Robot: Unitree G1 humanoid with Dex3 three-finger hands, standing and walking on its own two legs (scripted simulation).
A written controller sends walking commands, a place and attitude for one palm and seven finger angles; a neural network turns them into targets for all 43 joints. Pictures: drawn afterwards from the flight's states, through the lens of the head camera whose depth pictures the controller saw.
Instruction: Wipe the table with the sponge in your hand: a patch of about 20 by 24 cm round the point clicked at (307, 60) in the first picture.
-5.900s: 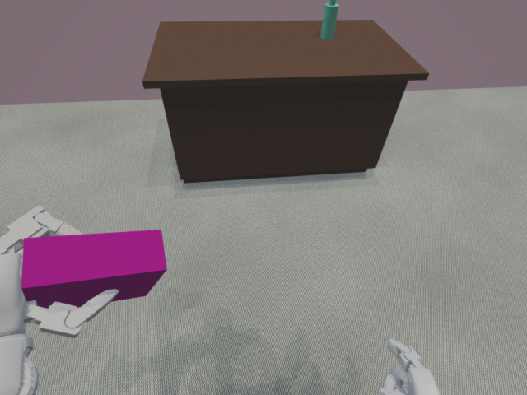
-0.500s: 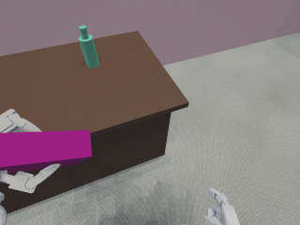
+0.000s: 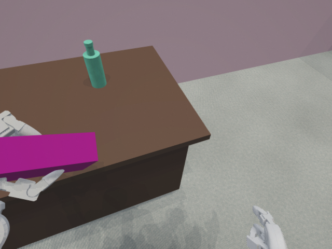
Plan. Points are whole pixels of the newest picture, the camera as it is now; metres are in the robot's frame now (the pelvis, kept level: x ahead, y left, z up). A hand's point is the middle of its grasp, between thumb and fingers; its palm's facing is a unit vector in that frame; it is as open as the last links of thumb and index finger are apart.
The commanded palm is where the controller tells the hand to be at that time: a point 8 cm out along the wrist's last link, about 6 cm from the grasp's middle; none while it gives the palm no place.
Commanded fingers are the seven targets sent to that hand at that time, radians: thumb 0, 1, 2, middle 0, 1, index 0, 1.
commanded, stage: come to a stop and stand still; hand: left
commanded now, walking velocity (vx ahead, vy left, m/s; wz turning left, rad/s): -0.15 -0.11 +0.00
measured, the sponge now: (63, 155) +0.24 +0.20 +0.16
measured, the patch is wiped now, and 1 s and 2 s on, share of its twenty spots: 0.00 0.00 0.00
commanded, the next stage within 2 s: look again from close up in 1.10 s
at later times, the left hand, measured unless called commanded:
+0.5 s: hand (47, 173) +0.20 +0.21 +0.17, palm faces +0.39 -0.82 -0.43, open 9.2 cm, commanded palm +0.14 +0.26 +0.19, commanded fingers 0.00 0.10 1.30 -1.20 -1.60 -1.20 -1.60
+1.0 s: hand (32, 205) +0.15 +0.21 +0.17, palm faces +0.39 -0.83 -0.40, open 9.2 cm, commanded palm +0.10 +0.25 +0.19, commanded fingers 0.00 0.10 1.30 -1.20 -1.60 -1.20 -1.60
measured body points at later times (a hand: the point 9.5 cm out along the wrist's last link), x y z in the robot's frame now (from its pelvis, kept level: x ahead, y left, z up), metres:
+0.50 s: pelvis -0.01 -0.02 +0.01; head +0.01 -0.03 +0.46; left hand +0.18 +0.25 +0.20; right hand +0.17 -0.27 -0.08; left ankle -0.02 +0.10 -0.73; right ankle +0.03 -0.11 -0.73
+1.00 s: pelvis -0.06 -0.02 +0.01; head -0.06 -0.03 +0.46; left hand +0.13 +0.25 +0.19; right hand +0.09 -0.25 -0.09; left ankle -0.02 +0.10 -0.73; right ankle +0.00 -0.12 -0.73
